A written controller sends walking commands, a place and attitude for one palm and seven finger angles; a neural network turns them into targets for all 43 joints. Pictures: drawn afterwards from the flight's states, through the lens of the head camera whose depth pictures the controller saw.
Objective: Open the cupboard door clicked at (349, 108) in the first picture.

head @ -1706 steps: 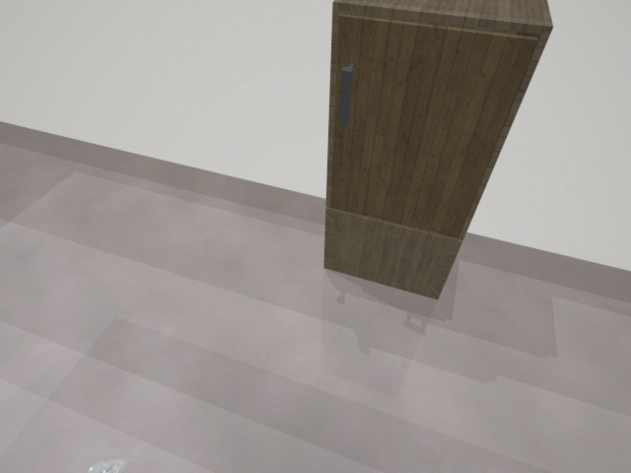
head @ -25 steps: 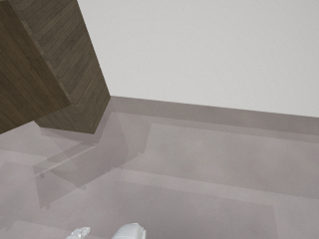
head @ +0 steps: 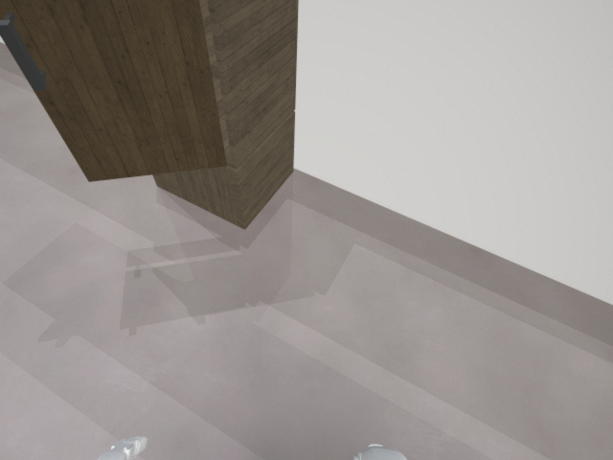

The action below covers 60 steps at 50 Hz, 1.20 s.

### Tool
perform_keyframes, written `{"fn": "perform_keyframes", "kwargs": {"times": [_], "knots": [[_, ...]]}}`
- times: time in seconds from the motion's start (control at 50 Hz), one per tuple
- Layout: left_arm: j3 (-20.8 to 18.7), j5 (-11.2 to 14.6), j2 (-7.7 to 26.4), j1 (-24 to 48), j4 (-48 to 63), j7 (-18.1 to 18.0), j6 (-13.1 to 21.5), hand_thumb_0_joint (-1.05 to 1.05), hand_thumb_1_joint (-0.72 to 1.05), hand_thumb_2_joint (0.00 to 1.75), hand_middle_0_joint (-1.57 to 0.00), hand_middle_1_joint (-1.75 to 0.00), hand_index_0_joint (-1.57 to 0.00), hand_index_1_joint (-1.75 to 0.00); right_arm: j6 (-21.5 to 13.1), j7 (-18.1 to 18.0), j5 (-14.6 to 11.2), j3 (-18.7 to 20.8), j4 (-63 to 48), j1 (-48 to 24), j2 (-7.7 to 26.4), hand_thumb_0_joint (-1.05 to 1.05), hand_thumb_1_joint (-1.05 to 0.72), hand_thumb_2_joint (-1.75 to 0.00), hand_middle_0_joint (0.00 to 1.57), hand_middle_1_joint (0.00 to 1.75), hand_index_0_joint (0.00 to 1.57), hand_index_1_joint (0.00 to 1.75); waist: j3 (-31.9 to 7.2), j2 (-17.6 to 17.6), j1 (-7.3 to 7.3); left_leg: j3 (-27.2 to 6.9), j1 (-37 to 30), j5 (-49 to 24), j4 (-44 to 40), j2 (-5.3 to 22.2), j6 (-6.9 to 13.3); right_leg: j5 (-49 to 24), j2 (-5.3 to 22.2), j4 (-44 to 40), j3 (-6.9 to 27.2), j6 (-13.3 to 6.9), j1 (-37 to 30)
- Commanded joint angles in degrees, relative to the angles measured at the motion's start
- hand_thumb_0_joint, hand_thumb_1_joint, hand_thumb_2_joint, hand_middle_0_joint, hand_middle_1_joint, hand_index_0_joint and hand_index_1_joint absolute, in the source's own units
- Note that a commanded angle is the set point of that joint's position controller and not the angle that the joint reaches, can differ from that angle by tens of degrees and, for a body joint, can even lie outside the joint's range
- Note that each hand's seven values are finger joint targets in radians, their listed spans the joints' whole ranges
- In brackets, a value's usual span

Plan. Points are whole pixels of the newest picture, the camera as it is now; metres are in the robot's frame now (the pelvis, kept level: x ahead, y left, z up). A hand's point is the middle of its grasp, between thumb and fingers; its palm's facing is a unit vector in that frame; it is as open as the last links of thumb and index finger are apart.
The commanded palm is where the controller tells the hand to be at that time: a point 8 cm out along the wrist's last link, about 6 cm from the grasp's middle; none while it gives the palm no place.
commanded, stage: turn to face it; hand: left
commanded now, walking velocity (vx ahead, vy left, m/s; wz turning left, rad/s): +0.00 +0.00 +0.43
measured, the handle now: (25, 52) +0.85 +0.67 +0.02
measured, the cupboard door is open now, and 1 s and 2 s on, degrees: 41 41 41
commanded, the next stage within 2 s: take the last steps up to it in 0.30 s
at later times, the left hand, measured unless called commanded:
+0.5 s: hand out of the picture -0.01 +0.16 -0.18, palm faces +0.27 -0.94 -0.19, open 7.4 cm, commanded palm none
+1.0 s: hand (151, 419) +0.18 +0.24 -0.15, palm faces +0.25 -0.94 -0.22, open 7.4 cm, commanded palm none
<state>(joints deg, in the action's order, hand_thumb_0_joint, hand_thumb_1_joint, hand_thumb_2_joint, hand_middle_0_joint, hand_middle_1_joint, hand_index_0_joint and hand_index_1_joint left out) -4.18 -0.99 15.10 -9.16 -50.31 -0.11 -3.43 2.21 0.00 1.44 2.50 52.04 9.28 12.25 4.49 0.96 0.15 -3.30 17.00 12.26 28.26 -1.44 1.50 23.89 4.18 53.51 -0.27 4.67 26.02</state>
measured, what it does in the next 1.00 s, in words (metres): walks ahead, turning left: right foot, then left foot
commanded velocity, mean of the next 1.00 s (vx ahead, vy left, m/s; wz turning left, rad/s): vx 0.19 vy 0.09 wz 0.23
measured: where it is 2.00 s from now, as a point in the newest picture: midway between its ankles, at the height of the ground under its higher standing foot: (230, 384)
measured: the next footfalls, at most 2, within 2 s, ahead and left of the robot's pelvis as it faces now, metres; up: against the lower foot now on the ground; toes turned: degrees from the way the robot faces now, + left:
right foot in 0.12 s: +0.05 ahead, -0.15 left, +0.00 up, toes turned +2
left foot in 0.52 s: +0.04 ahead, +0.09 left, +0.00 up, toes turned +17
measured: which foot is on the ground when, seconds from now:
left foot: down 0.00-0.12, up 0.14-0.50, down 0.52-1.00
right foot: up 0.00-0.10, down 0.12-0.54, up 0.56-1.00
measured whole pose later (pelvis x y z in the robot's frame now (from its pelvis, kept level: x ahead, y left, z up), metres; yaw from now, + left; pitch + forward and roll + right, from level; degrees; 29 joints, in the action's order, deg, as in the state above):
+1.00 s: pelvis +0.12 +0.03 +0.00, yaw +16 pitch +0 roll +1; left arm -2.9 -1.3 10.9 -6.7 -54.0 1.3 -0.3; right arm -1.6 -0.8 1.5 1.1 62.8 24.1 9.2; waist 2.5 -0.5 2.5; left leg 1.5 0.9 19.9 20.4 -4.9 4.3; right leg 15.9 3.9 37.5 -5.3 0.9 23.7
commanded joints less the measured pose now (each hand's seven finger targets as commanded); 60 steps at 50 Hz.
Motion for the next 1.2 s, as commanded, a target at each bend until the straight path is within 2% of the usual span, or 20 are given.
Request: {"fn": "perform_keyframes", "kwargs": {"times": [0.0, 0.06, 0.08, 0.1, 0.12, 0.22, 0.38, 0.46, 0.48, 0.52, 0.54, 0.66, 0.88, 0.96, 0.98, 1.0, 1.02, 1.04, 1.1, 1.18], "knots": [[-0.4, 0.1, 2.7, -0.8, 4.8, -0.5, 1.8, 0.0, 0.9, 0.9, -0.2, -0.3, -0.2, -0.3, -0.9, -0.5, 0.2, 3.6, -3.9, 0.5, 12.5, 0.0, -0.9, -0.9, 0.2, 0.3, 0.2, 0.3, -6.6, -11.0, 0.71, -15.1, -2.3, -9.3, -8.1, 12.5, 7.4, 0.0, -2.8, -9.7, -1.6, -0.4, -5.2], [-0.7, 0.3, 3.9, -6.4, 3.4, -0.8, 2.8, 0.0, 0.9, 0.9, -0.2, -0.3, -0.2, -0.3, -0.7, -0.4, -0.4, 3.7, -4.4, -1.5, 11.5, 0.0, -0.9, -0.9, 0.2, 0.3, 0.2, 0.3, -8.1, -8.5, -2.3, -14.1, 3.5, -10.7, -2.1, 9.7, 4.8, -9.8, -3.4, -25.2, -1.6, -1.0, -18.1], [-1.4, 0.0, 6.2, -8.5, 3.0, -1.2, 3.4, 0.0, 0.9, 0.9, -0.2, -0.3, -0.2, -0.3, -0.8, -0.2, -0.8, 3.4, -4.7, -1.2, 8.9, 0.0, -0.9, -0.9, 0.2, 0.3, 0.2, 0.3, -9.2, -1.2, -3.32, -11.3, 9.5, -3.9, 3.8, 5.7, 1.9, -10.2, 2.4, -33.3, 4.2, -2.4, -25.4], [-2.3, -0.9, 11.4, -9.3, 3.0, -1.6, 3.9, 0.0, 0.9, 0.9, -0.2, -0.3, -0.2, -0.3, -0.9, 0.0, -1.2, 2.9, -5.7, -0.9, 5.3, 0.0, -0.9, -0.9, 0.2, 0.3, 0.2, 0.3, -8.8, 15.2, -3.62, -0.1, 17.4, 13.9, 17.2, -3.0, -3.0, -13.5, 17.5, -38.1, 20.2, -8.4, -27.9], [-2.0, -0.7, 12.2, -8.7, 3.5, -1.7, 3.8, 0.0, 0.9, 0.9, -0.2, -0.3, -0.2, -0.3, -0.6, 0.2, -0.7, 3.2, -6.1, -2.1, 7.5, 0.0, -0.9, -0.9, 0.2, 0.3, 0.2, 0.3, -7.2, 14.6, -3.82, -0.1, 16.4, 23.3, 30.5, -1.6, -3.1, -17.6, 24.3, -39.0, 23.4, -13.8, -19.9], [-0.1, 0.0, 5.1, -3.8, 3.7, -1.6, 4.5, 0.0, 0.9, 0.9, -0.2, -0.3, -0.2, -0.3, 0.5, 1.0, -0.6, 2.7, -2.4, -0.8, 5.3, 0.0, -0.9, -0.9, 0.2, 0.3, 0.2, 0.3, -4.1, 10.6, 0.0, 1.5, 16.5, 11.6, 38.6, 1.7, -4.9, -37.1, 12.4, -33.6, 3.9, -11.0, -20.1], [-0.9, -0.8, 7.3, -11.0, -0.9, -1.8, 4.5, 0.0, 0.9, 0.9, -0.2, -0.3, -0.2, -0.3, -0.3, 0.7, -1.2, 1.0, -1.6, -5.0, 2.4, 0.0, -0.9, -0.9, 0.2, 0.3, 0.2, 0.3, -5.7, 11.2, -3.08, 6.8, 7.4, 14.4, 15.2, 0.8, -4.3, -47.8, 14.1, -29.5, 1.9, -12.4, -25.2], [-1.4, -0.3, 7.7, -9.0, -1.8, -0.9, 4.4, 0.0, 0.9, 0.9, -0.2, -0.3, -0.2, -0.3, -1.4, 0.7, -0.7, 0.8, 0.1, -0.6, 3.9, 0.0, -0.9, -0.9, 0.2, 0.3, 0.2, 0.3, -4.9, 8.9, -0.52, 8.8, -6.0, 5.3, 1.3, 0.1, -3.0, -22.8, 13.7, -28.8, 0.8, -8.8, -15.3], [-1.3, 0.0, 6.8, -7.5, -1.4, -0.6, 4.2, 0.0, 0.9, 0.9, -0.2, -0.3, -0.2, -0.3, -2.0, 0.6, -0.5, 1.2, 1.0, 2.6, 5.9, 0.0, -0.9, -0.9, 0.2, 0.3, 0.2, 0.3, -5.5, 4.3, 1.46, 6.4, -12.8, 4.2, -4.2, 1.9, -1.6, -13.7, 11.8, -24.3, -1.5, -6.9, -9.2], [-0.1, 0.0, 1.2, -3.0, 2.3, 0.2, 3.8, 0.0, 0.9, 0.9, -0.2, -0.3, -0.2, -0.3, -2.2, -0.1, 0.5, 3.4, 2.5, 11.8, 15.2, 0.0, -0.9, -0.9, 0.2, 0.3, 0.2, 0.3, -6.2, -20.6, 5.65, -23.1, -21.0, 4.6, -14.1, 22.7, 11.2, 14.2, -0.7, 1.9, -8.7, -2.1, 11.1], [-0.1, -0.4, 2.5, 0.9, 3.3, 0.3, 3.8, 0.0, 0.9, 0.9, -0.2, -0.3, -0.2, -0.3, -1.9, -0.6, 0.3, 3.2, 3.0, 12.3, 14.5, 0.0, -0.9, -0.9, 0.2, 0.3, 0.2, 0.3, -3.5, -13.6, 6.01, -22.2, -17.3, 8.5, -15.2, 23.7, 14.4, 12.9, 1.0, 8.6, -3.4, -3.3, 13.7], [-0.2, -0.6, 1.3, -3.5, -2.1, 1.5, 3.9, 0.0, 0.9, 0.9, -0.2, -0.3, -0.2, -0.3, -5.0, -1.4, -0.5, 0.6, 1.9, 8.1, 7.4, 0.0, -0.9, -0.9, 0.2, 0.3, 0.2, 0.3, -3.4, -5.6, -0.09, -9.0, -13.7, -7.5, -16.2, 13.1, 9.3, -6.0, 2.0, 12.5, -1.6, -2.9, 11.0], [0.9, -0.4, -0.7, 7.0, 1.6, 1.2, 4.5, 0.0, 0.9, 0.9, -0.2, -0.3, -0.2, -0.3, -5.1, -1.1, 0.0, 0.3, 7.2, 16.1, 5.9, 0.0, -0.9, -0.9, 0.2, 0.3, 0.2, 0.3, 1.6, -5.9, 1.94, -7.4, -11.8, -10.3, -16.4, 13.6, 11.4, -6.6, 0.5, -10.6, -4.8, -3.0, 4.1], [0.0, -0.4, 0.5, -1.8, -0.6, 0.9, 5.3, 0.0, 0.9, 0.9, -0.2, -0.3, -0.2, -0.3, -5.2, -1.2, -0.1, 0.3, 8.2, 14.7, 5.8, 0.0, -0.9, -0.9, 0.2, 0.3, 0.2, 0.3, -1.5, -2.3, -2.86, -3.8, -6.1, -15.3, -5.7, 10.1, 8.1, -10.8, -1.8, -22.8, -5.7, -4.5, -14.3], [-0.8, -0.5, 2.8, -9.0, -2.9, 0.7, 5.9, 0.0, 0.9, 0.9, -0.2, -0.3, -0.2, -0.3, -5.5, -1.0, -0.7, 0.3, 8.0, 14.1, 5.2, 0.0, -0.9, -0.9, 0.2, 0.3, 0.2, 0.3, -5.0, 0.7, -5.89, -1.0, 0.2, -13.7, 3.2, 6.8, 5.6, -12.7, 0.9, -26.4, -2.3, -5.8, -27.4], [-2.2, -0.9, 8.4, -17.5, -4.9, 0.0, 6.5, 0.0, 0.9, 0.9, -0.2, -0.3, -0.2, -0.3, -5.9, -0.6, -1.5, 0.2, 6.9, 15.1, 3.1, 0.0, -0.9, -0.9, 0.2, 0.3, 0.2, 0.3, -11.2, 12.7, -8.63, 4.2, 12.7, 0.5, 18.5, 0.8, 2.1, -9.4, 15.9, -31.5, 15.5, -11.0, -42.4], [-2.8, -0.3, 11.5, -20.4, -5.8, -0.2, 6.3, 0.0, 0.9, 0.9, -0.2, -0.3, -0.2, -0.3, -5.6, -0.5, -0.9, 0.6, 5.6, 14.5, 4.1, 0.0, -0.9, -0.9, 0.2, 0.3, 0.2, 0.3, -12.5, 15.2, -7.93, 4.2, 18.9, 21.5, 34.0, -1.9, 0.1, -11.1, 27.7, -38.6, 31.0, -16.4, -42.1], [-2.7, 0.3, 9.9, -17.1, -4.8, -0.6, 6.2, 0.0, 0.9, 0.9, -0.2, -0.3, -0.2, -0.3, -5.2, -0.3, -0.4, 1.1, 5.4, 12.3, 5.4, 0.0, -0.9, -0.9, 0.2, 0.3, 0.2, 0.3, -7.2, 7.5, -6.97, 0.5, 22.0, 18.3, 39.7, 2.3, -0.3, -8.8, 27.1, -39.9, 28.2, -17.5, -36.5], [-0.3, 0.1, 1.4, -8.3, -4.0, -0.9, 6.9, 0.0, 0.9, 0.9, -0.2, -0.3, -0.2, -0.3, -3.4, 0.5, -0.1, 0.9, 6.3, 8.7, 1.5, 0.0, -0.9, -0.9, 0.2, 0.3, 0.2, 0.3, 1.6, 6.3, -2.06, 0.1, 18.7, 6.1, 39.8, 7.0, -1.9, -11.0, 19.3, -42.8, 11.3, -12.2, -17.2], [0.0, 0.0, 0.7, -10.5, -6.2, -0.6, 8.3, 0.0, 0.9, 0.9, -0.2, -0.3, -0.2, -0.3, -2.3, 1.5, 0.0, 0.8, 6.8, 9.5, -1.1, 0.0, -0.9, -0.9, 0.2, 0.3, 0.2, 0.3, -0.6, 5.5, -0.62, 4.5, 16.8, -0.3, 32.2, 7.3, -4.1, -22.6, 14.8, -43.3, 0.2, -10.6, -17.3]]}}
